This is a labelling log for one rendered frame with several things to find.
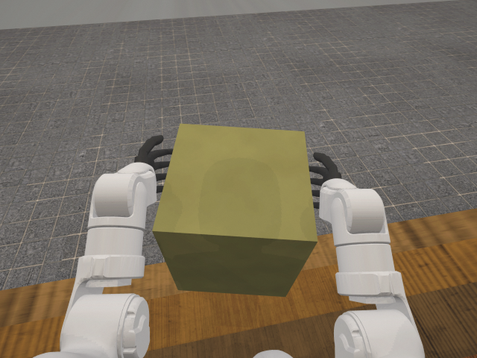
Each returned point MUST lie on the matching right robot hand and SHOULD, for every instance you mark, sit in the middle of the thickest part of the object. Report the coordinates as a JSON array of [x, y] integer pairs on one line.
[[330, 172]]

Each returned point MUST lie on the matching carton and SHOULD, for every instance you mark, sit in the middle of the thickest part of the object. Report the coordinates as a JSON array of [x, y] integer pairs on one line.
[[236, 213]]

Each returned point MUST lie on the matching left robot hand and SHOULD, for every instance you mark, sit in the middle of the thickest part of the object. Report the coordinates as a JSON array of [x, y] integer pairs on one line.
[[147, 156]]

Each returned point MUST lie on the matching left robot forearm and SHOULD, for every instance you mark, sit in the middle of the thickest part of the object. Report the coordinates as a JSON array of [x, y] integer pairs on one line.
[[113, 254]]

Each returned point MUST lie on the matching right robot forearm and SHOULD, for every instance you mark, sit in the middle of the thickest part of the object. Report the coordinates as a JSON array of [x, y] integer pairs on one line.
[[360, 232]]

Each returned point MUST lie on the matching right robot upper arm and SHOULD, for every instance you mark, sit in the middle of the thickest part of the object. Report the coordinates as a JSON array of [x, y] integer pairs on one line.
[[376, 334]]

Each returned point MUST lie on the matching left robot upper arm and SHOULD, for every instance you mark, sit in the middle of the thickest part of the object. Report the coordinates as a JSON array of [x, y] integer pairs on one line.
[[105, 326]]

